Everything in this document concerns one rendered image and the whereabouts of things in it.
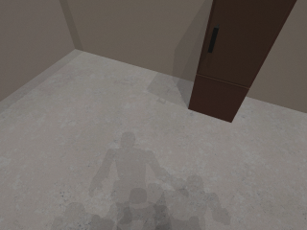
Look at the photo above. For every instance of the handle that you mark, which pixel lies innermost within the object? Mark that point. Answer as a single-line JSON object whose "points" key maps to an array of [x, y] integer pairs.
{"points": [[213, 38]]}

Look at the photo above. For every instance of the cupboard door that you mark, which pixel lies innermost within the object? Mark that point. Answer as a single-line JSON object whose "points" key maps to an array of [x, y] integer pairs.
{"points": [[246, 30]]}

